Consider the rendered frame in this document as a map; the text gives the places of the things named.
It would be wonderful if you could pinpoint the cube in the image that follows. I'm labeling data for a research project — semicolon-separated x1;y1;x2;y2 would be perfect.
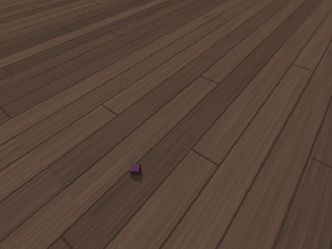
129;163;141;176

